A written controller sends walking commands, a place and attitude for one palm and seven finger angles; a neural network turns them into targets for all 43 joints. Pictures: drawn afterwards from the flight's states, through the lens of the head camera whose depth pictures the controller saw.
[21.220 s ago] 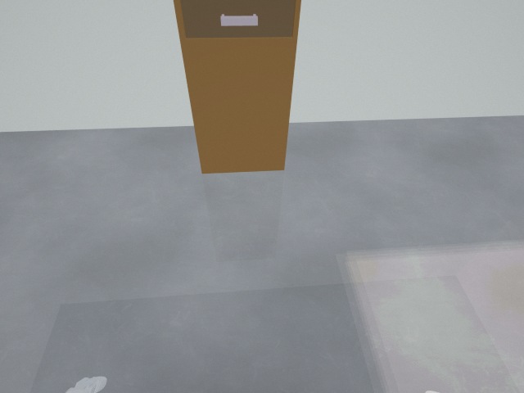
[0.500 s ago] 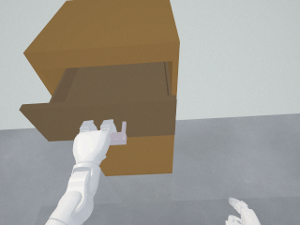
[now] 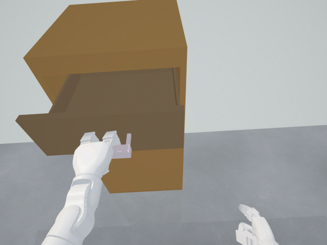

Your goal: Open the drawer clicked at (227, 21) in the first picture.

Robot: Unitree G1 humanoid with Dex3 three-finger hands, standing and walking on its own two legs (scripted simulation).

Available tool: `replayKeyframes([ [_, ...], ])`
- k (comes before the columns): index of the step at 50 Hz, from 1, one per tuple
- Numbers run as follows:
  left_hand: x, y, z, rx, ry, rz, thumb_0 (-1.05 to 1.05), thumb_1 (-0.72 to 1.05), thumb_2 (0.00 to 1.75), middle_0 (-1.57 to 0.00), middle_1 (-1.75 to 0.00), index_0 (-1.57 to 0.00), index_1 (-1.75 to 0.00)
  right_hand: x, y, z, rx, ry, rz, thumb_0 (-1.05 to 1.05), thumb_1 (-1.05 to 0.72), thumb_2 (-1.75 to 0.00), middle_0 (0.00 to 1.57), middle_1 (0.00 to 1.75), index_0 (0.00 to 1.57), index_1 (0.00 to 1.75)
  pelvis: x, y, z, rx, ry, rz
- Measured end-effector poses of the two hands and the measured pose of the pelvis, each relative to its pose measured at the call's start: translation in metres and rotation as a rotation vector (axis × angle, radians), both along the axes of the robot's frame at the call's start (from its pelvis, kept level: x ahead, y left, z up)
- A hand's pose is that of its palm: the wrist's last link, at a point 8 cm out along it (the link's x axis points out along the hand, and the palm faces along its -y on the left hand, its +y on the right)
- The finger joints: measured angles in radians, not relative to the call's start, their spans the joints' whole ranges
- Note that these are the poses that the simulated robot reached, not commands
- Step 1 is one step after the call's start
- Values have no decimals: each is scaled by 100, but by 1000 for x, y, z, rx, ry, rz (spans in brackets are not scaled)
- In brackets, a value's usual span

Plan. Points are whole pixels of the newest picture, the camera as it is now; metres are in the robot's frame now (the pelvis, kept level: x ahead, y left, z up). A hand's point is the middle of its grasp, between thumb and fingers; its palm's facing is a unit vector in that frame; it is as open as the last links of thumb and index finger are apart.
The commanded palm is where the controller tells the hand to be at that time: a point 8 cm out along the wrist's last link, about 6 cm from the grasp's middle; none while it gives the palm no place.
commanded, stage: pull the drawer open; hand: left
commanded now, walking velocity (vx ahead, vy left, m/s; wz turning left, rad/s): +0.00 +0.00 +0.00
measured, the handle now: (105, 145) +0.35 +0.19 +0.06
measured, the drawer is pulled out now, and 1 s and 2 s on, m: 0.18 0.25 0.27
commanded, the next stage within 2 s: open the thumb to release the handle in 1.90 s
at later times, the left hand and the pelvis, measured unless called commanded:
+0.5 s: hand (99, 188) +0.24 +0.18 +0.03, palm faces +0.10 -0.10 -0.99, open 5.7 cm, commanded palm +0.21 +0.19 +0.09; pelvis +0.01 +0.00 -0.01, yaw +1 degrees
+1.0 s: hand (98, 188) +0.24 +0.18 +0.03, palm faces +0.06 -0.08 -0.99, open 5.7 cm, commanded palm +0.21 +0.19 +0.09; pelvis -0.03 -0.01 +0.00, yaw +1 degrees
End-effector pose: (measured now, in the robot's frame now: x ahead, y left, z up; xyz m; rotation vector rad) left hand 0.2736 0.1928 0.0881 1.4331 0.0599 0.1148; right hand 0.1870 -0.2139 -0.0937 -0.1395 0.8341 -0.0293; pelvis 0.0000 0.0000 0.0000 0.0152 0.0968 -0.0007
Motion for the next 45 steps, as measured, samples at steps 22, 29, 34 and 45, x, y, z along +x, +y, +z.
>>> replayKeyframes([
  [22,-63,-8,-4,21,-70,1,4,68,81,-33,-135,-42,-135,46,33,-5,46,-51,119,1,-91,-90,20,30,20,30,9,6,-7,-5,4,16],
  [29,-61,-8,-2,36,-40,21,3,67,83,-34,-135,-42,-135,50,45,6,63,-92,137,1,-90,-90,20,30,20,30,0,-1,-5,1,-25,26],
  [34,-60,-8,-1,34,-20,27,2,66,83,-35,-135,-42,-135,39,37,10,42,-95,128,1,-90,-90,20,30,20,30,-9,-6,-3,5,-43,26],
  [45,-59,-8,-1,45,-11,25,2,66,83,-35,-135,-42,-135,-8,-3,-2,-31,-25,48,1,-90,-90,20,30,20,30,-28,-13,-1,9,-53,20],
])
